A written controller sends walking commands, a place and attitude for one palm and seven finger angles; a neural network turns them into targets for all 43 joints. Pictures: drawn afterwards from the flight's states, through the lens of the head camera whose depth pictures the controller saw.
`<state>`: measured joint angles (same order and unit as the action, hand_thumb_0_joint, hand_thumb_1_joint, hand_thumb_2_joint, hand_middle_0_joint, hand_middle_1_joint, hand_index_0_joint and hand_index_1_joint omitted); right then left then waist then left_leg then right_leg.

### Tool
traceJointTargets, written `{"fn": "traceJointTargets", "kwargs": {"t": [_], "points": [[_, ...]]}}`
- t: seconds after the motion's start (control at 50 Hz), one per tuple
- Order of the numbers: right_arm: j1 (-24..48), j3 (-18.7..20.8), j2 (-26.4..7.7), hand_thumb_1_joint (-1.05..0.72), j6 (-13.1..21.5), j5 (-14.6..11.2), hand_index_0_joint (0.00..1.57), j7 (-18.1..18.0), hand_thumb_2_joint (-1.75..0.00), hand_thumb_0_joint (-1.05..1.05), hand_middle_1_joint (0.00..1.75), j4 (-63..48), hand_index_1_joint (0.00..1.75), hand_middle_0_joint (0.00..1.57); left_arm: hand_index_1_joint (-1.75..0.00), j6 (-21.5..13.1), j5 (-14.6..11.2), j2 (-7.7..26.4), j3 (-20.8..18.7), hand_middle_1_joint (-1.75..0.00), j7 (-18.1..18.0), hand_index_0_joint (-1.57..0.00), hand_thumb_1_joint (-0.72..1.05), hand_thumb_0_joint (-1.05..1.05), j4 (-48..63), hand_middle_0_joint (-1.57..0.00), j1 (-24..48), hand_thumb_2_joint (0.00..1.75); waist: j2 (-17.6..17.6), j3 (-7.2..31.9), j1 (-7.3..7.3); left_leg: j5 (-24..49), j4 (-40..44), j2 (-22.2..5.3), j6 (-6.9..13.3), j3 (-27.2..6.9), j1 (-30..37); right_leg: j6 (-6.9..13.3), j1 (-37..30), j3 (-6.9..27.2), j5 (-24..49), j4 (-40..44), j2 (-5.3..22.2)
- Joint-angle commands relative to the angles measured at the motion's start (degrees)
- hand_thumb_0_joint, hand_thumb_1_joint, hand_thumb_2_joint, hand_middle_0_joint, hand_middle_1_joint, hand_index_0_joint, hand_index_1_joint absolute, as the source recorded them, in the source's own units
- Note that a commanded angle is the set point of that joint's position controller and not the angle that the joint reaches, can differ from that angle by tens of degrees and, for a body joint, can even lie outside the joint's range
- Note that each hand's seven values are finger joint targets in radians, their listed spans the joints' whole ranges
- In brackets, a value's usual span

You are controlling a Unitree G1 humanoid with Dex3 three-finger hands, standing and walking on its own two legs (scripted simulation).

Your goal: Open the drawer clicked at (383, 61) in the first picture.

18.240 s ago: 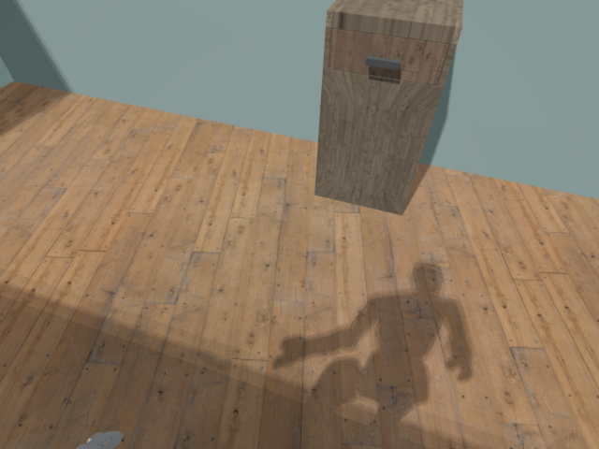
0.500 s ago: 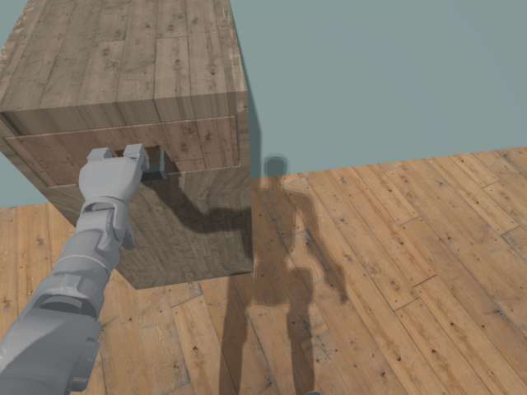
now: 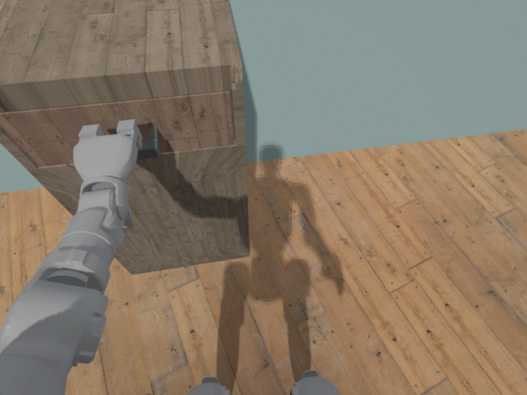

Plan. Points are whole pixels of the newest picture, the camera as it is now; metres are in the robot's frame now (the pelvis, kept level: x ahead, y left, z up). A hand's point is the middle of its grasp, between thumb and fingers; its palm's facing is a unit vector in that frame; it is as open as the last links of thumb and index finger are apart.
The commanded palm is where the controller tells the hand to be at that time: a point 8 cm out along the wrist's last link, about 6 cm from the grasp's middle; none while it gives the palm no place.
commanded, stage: lower the fingers behind the handle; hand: left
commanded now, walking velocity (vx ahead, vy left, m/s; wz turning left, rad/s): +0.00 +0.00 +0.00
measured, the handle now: (127, 143) +0.56 +0.24 +0.00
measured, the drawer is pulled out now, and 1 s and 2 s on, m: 0.00 0.00 0.00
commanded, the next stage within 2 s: lift the fingers back up to retry in 0.32 s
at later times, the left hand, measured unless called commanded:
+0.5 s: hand (119, 177) +0.47 +0.23 +0.02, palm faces +0.01 +0.02 -1.00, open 13.8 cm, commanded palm +0.44 +0.23 +0.05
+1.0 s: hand (114, 151) +0.48 +0.23 +0.06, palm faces +0.06 -0.01 -1.00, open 13.8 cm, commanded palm +0.44 +0.23 +0.12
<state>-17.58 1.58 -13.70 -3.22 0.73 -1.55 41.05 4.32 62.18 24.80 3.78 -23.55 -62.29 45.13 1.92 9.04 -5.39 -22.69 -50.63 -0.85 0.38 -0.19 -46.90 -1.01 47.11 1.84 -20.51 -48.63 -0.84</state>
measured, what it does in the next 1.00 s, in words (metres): stands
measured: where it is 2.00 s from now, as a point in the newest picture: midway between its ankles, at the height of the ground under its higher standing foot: outside the picture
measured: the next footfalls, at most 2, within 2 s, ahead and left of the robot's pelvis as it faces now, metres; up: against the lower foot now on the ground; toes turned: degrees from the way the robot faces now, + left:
none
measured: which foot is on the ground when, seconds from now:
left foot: down 0.00-1.00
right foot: down 0.00-1.00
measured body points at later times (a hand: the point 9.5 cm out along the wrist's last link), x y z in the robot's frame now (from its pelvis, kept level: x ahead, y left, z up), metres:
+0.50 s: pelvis -0.01 +0.00 -0.01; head +0.09 +0.00 +0.43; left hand +0.46 +0.23 +0.07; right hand +0.03 -0.27 -0.14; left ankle +0.01 +0.12 -0.69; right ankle +0.02 -0.13 -0.69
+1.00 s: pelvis +0.03 +0.00 +0.02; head +0.10 -0.01 +0.46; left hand +0.47 +0.23 +0.12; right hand +0.08 -0.26 -0.12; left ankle +0.01 +0.12 -0.69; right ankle +0.02 -0.13 -0.69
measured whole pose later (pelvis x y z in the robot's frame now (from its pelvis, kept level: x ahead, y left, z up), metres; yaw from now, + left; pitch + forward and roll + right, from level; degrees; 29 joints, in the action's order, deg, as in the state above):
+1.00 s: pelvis +0.03 +0.00 +0.02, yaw +0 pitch +16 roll -1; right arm -18.1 3.1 -13.9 -3.1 0.0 -1.5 42.4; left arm 4.1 60.8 23.7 2.7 -22.1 -52.7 39.2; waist 3.4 8.2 -4.1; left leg -22.5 -43.5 -1.0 0.4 0.0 -36.9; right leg -1.0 37.0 2.0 -20.1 -41.2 -0.8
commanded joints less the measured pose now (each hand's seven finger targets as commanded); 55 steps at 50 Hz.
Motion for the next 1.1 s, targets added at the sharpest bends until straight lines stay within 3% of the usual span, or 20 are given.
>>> {"fn": "traceJointTargets", "kwargs": {"t": [0.0,0.02,0.18,0.2,0.28,0.34,0.4,0.44,0.46,0.52,0.56,0.6,0.64,0.72,0.78,0.82,0.88,0.92,1.0,1.08], "points": [[-6.43,3.26,-9.54,-0.9,1.69,-0.24,0.2,-1.5,-0.9,0.0,0.3,-4.5,0.3,0.2,-1.2,-1.58,0.29,11.62,-2.05,-1.2,2.78,-0.3,-0.5,0.0,3.04,-0.3,11.68,0.3,-4.05,13.66,-0.02,7.23,5.25,2.2,2.15,2.0,6.45,2.44,-9.37,-2.93,7.12,6.25,-1.62],[-6.56,3.4,-9.56,-0.9,1.77,-0.41,0.2,-1.62,-0.9,0.0,0.3,-4.8,0.3,0.2,-1.2,-2.01,0.35,11.69,-2.15,-1.2,2.82,-0.3,-0.5,0.0,3.17,-0.3,11.36,0.3,-5.2,14.09,-0.19,6.49,4.98,2.22,2.24,2.04,6.05,2.34,-9.29,-2.68,6.43,6.29,-1.6],[-8.02,4.1,-9.58,-0.9,2.69,-0.35,0.2,-1.16,-0.9,0.0,0.3,-3.79,0.3,0.2,-1.2,-3.09,0.64,11.61,-2.67,-1.2,0.08,-0.3,-0.5,0.0,5.96,-0.3,14.25,0.3,-1.23,17.1,-0.2,7.52,4.08,1.74,1.97,1.49,7.75,2.74,-6.36,-3.01,5.68,4.9,-1.86],[-8.05,4.13,-9.47,-0.9,2.72,-0.34,0.2,-1.18,-0.9,0.0,0.3,-3.74,0.3,0.2,-1.2,-2.7,0.78,11.02,-2.36,-1.2,-0.28,-0.3,-0.5,0.0,5.67,-0.3,13.94,0.3,-2.4,17.81,-0.2,7.58,4.06,1.85,1.95,1.37,7.64,2.68,-6.82,-3.14,5.64,4.88,-1.88],[-8.1,4.0,-9.66,-0.9,2.87,-0.56,0.2,-0.9,-0.9,0.0,0.3,-2.98,0.3,0.2,-1.2,-0.91,0.73,9.83,-0.64,-1.2,-1.15,-0.3,-0.5,0.0,4.62,-0.3,17.68,0.3,-1.12,15.85,-1.47,5.58,4.88,1.7,1.86,1.0,7.8,2.66,-4.81,-3.33,3.48,5.62,-1.91],[-8.02,3.83,-10.16,-0.9,2.67,-0.42,0.2,-1.01,-0.9,0.0,0.3,-2.52,0.3,0.2,-1.2,0.38,0.4,12.26,-2.3,-1.2,-1.09,-0.3,-0.5,0.0,3.68,-0.3,18.79,0.3,-1.5,16.69,-1.42,6.19,5.21,1.74,1.89,0.74,8.25,2.76,-5.84,-3.37,3.95,5.8,-1.91],[-7.85,3.59,-9.7,-0.9,2.81,-0.6,0.2,-1.15,-0.9,0.0,0.3,-2.71,0.3,0.2,-1.2,1.03,0.1,9.13,0.39,-1.2,-0.36,-0.3,-0.5,0.0,2.38,-0.3,18.58,0.3,-1.95,15.21,-2.0,5.09,5.44,1.8,1.94,1.04,8.28,2.46,-5.11,-3.53,3.18,6.44,-1.87],[-7.6,3.41,-10.11,-0.9,2.48,-0.55,0.2,-1.5,-0.9,0.0,0.3,-2.87,0.3,0.2,-1.2,1.07,-0.2,13.0,-2.02,-1.2,0.07,-0.3,-0.5,0.0,3.91,-0.3,21.21,0.3,-1.71,16.24,-1.8,5.22,5.98,1.88,2.0,0.89,8.7,2.48,-6.95,-3.12,3.45,6.83,-1.77],[-7.73,3.29,-9.93,-0.9,2.47,-0.53,0.2,-1.65,-0.9,0.0,0.3,-3.03,0.3,0.2,-1.2,0.92,0.03,13.06,-1.58,-1.2,0.16,-0.3,-0.5,0.0,4.79,-0.3,22.6,0.3,-0.96,17.42,-1.97,5.78,6.2,1.9,2.11,0.95,9.58,2.37,-7.61,-3.1,4.05,6.84,-1.73],[-7.52,3.39,-9.55,-0.9,2.5,-0.64,0.2,-1.83,-0.9,0.0,0.3,-3.55,0.3,0.2,-1.2,0.2,-0.37,13.02,-2.07,-1.2,0.95,-0.3,-0.5,0.0,6.82,-0.3,22.02,0.3,-0.29,19.67,-1.19,7.9,6.84,1.78,2.04,0.93,12.54,2.41,-9.59,-3.25,5.68,7.34,-1.89],[-7.38,3.19,-9.51,-0.9,2.21,-0.72,0.2,-2.0,-0.9,0.0,0.3,-3.79,0.3,0.2,-1.2,-0.39,-0.56,14.55,-3.06,-1.2,1.54,-0.3,-0.5,0.0,7.35,-0.3,21.46,0.3,-0.19,19.42,-0.7,8.58,7.37,1.86,2.02,0.94,12.67,2.41,-11.12,-3.09,6.47,7.75,-1.9],[-7.22,3.32,-9.23,-0.9,2.38,-0.76,0.2,-2.14,-0.9,0.0,0.3,-3.98,0.3,0.2,-1.2,-1.47,-0.63,13.85,-2.73,-1.2,1.61,-0.3,-0.5,0.0,9.3,-0.3,22.42,0.3,-0.32,18.83,-0.97,9.41,7.83,1.77,2.14,0.95,13.74,2.37,-11.73,-3.17,7.25,8.41,-1.98],[-7.04,3.58,-9.27,-0.9,2.36,-0.64,0.2,-2.22,-0.9,0.0,0.3,-4.17,0.3,0.2,-1.2,-2.78,-0.49,14.93,-3.9,-1.2,1.51,-0.3,-0.5,0.0,12.46,-0.3,22.94,0.3,1.33,20.8,-0.33,12.2,8.14,1.72,1.95,0.66,15.97,2.7,-13.0,-3.25,9.16,8.38,-2.06],[-6.96,4.19,-8.9,-0.9,2.73,-0.64,0.2,-2.01,-0.9,0.0,0.3,-4.1,0.3,0.2,-1.2,-4.53,-0.2,12.62,-2.92,-1.2,0.44,-0.3,-0.5,0.0,17.11,-0.3,23.27,0.3,2.81,20.87,-0.36,16.18,8.86,1.38,1.65,0.34,20.44,2.82,-12.98,-3.82,11.44,9.03,-2.37],[-6.63,4.6,-8.77,-0.9,2.86,-0.54,0.2,-1.59,-0.9,0.0,0.3,-3.99,0.3,0.2,-1.2,-4.94,-0.33,12.82,-4.02,-1.2,-0.76,-0.3,-0.5,0.0,21.21,-0.3,21.78,0.3,5.37,23.8,0.58,22.82,8.71,1.33,1.24,0.1,24.89,3.12,-14.69,-4.16,15.6,8.7,-2.69],[-6.27,4.69,-8.73,-0.9,2.69,-0.57,0.2,-1.25,-0.9,0.0,0.3,-3.45,0.3,0.2,-1.2,-4.02,-0.46,12.42,-4.07,-1.2,-1.48,-0.3,-0.5,0.0,21.28,-0.3,21.93,0.3,4.94,22.39,0.4,23.72,9.27,1.23,1.12,0.18,25.41,3.05,-15.04,-4.42,16.18,9.36,-2.72],[-5.37,4.41,-8.92,-0.9,2.12,-0.73,0.2,-0.8,-0.9,0.0,0.3,-3.23,0.3,0.2,-1.2,-1.57,-0.91,14.94,-6.44,-1.2,-1.92,-0.3,-0.5,0.0,20.92,-0.3,19.8,0.3,3.34,21.83,1.68,25.74,10.37,1.57,1.24,0.86,24.45,3.05,-19.41,-4.33,19.72,9.87,-2.61],[-4.56,4.35,-8.74,-0.9,1.68,-0.91,0.2,-0.65,-0.9,0.0,0.3,-3.57,0.3,0.2,-1.2,0.3,-1.08,14.33,-6.04,-1.2,-1.28,-0.3,-0.5,0.0,20.61,-0.3,17.76,0.3,1.72,22.25,2.17,27.41,11.1,1.77,1.38,1.34,24.55,2.96,-22.49,-4.22,22.42,10.49,-2.51],[-2.57,4.22,-8.95,-0.9,0.95,-1.51,0.2,-0.68,-0.9,0.0,0.3,-4.81,0.3,0.2,-1.2,3.24,-2.05,13.58,-4.78,-1.2,2.32,-0.3,-0.5,0.0,21.2,-0.3,13.58,0.3,-0.32,20.42,2.72,29.51,12.78,1.91,1.68,2.24,24.98,2.68,-26.75,-3.93,26.58,12.13,-2.15],[-1.58,4.16,-9.41,-0.9,0.27,-1.93,0.2,-0.92,-0.9,0.0,0.3,-6.22,0.3,0.2,-1.2,3.51,-3.26,9.21,-1.13,-1.2,7.58,-0.3,-0.5,0.0,21.28,-0.3,6.88,0.3,-3.9,15.96,2.22,30.27,13.61,1.85,2.04,2.55,25.6,2.38,-27.23,-4.0,28.38,13.62,-2.11]]}}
